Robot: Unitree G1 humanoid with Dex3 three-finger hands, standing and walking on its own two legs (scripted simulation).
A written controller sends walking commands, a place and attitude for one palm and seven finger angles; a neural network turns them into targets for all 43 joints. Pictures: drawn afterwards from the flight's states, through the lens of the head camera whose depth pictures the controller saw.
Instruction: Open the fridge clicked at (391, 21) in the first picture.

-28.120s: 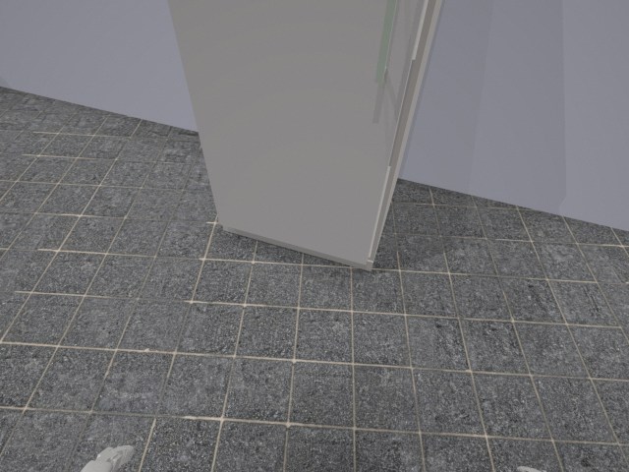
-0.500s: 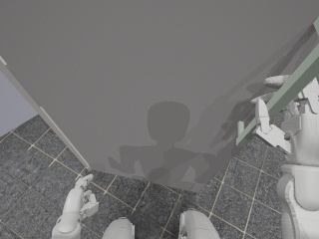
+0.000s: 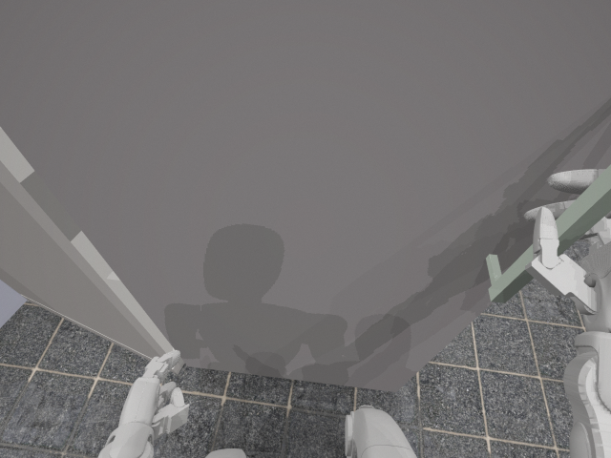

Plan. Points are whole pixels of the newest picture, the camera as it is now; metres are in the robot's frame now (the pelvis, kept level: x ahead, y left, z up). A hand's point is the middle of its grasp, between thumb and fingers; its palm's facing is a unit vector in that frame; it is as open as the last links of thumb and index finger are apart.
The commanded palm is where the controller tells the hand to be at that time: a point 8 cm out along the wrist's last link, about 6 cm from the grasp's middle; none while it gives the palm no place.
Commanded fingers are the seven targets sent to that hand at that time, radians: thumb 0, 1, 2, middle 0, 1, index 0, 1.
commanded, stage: stop walking and hold the door back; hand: right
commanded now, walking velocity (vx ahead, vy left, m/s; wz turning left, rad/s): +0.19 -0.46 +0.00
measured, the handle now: (557, 215) +0.32 -0.21 +0.20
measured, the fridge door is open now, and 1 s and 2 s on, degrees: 73 71 68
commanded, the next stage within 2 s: loosen the grip on the handle in 1.40 s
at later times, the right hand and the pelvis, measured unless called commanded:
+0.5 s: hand (539, 228) +0.30 -0.18 +0.21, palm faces +0.35 +0.92 -0.16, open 5.5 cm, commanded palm +0.28 -0.21 +0.19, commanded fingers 0.00 -0.90 -0.90 0.45 1.40 0.45 1.40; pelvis -0.08 +0.05 +0.01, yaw -9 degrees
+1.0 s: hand (536, 225) +0.31 -0.18 +0.20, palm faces +0.23 +0.97 -0.10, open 5.6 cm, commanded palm +0.28 -0.24 +0.19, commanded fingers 0.00 -0.90 -0.90 0.45 1.40 0.45 1.40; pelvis -0.08 +0.01 +0.00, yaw -4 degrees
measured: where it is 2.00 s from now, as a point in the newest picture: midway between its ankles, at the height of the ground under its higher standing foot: outside the picture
